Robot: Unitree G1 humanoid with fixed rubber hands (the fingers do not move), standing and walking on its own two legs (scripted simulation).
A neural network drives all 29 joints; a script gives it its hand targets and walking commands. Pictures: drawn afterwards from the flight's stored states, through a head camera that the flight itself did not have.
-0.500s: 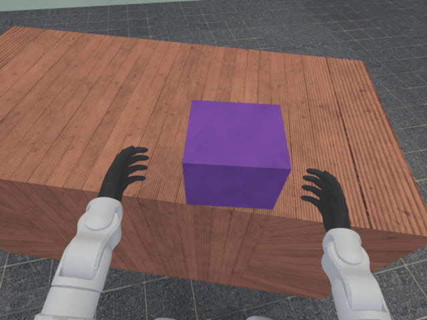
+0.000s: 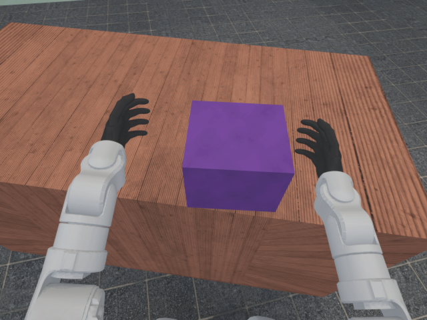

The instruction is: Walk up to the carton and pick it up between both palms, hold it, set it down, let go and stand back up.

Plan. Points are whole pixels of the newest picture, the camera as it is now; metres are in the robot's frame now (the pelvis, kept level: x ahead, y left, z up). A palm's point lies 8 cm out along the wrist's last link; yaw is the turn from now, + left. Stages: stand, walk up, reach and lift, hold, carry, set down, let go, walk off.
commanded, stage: reach and lift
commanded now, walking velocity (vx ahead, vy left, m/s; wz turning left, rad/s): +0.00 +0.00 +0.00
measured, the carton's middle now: (234, 157) +0.42 -0.02 +0.02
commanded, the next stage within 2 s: none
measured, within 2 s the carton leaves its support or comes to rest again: neither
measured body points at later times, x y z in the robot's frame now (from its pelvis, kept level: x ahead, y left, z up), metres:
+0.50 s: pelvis +0.00 +0.00 +0.00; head +0.03 +0.01 +0.45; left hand +0.39 +0.21 +0.09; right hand +0.37 -0.19 +0.07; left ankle +0.00 +0.16 -0.73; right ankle +0.03 -0.09 -0.73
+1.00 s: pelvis +0.01 +0.00 +0.00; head +0.05 +0.00 +0.45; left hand +0.40 +0.18 +0.06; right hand +0.38 -0.18 +0.04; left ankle +0.00 +0.16 -0.73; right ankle +0.03 -0.09 -0.73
